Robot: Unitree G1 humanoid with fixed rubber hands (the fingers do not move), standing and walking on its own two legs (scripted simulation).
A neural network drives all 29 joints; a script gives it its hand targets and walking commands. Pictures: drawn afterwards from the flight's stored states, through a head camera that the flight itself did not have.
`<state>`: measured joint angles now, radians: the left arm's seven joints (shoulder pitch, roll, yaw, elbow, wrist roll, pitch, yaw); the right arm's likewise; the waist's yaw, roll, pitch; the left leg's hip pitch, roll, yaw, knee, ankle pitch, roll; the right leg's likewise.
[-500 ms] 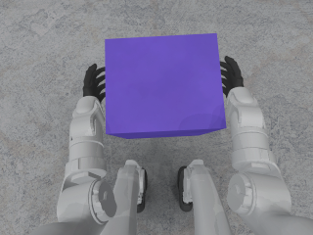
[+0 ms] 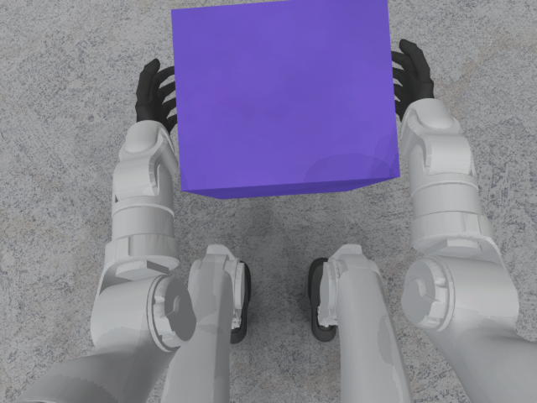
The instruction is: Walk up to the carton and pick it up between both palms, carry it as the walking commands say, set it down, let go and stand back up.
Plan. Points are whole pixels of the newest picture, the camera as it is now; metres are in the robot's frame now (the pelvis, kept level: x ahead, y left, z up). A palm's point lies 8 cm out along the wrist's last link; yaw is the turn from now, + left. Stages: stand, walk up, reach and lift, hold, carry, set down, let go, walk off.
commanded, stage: set down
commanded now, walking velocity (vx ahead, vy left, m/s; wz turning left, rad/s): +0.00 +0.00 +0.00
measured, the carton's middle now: (281, 123) +0.49 +0.00 -0.18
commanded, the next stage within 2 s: none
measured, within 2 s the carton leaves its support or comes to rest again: rests again in 1.42 s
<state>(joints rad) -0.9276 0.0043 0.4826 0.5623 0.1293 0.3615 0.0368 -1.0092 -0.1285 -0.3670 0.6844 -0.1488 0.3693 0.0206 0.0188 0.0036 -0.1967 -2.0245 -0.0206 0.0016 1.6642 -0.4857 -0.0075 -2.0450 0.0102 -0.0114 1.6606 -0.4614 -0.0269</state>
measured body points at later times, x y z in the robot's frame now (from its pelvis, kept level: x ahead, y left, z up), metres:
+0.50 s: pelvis -0.01 +0.00 -0.06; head +0.31 -0.02 +0.25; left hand +0.51 +0.17 -0.18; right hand +0.53 -0.18 -0.18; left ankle +0.10 +0.12 -0.48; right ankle +0.10 -0.11 -0.48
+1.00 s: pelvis -0.01 +0.00 -0.11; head +0.35 -0.02 +0.16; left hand +0.52 +0.17 -0.27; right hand +0.55 -0.18 -0.27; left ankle +0.10 +0.12 -0.48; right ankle +0.10 -0.11 -0.48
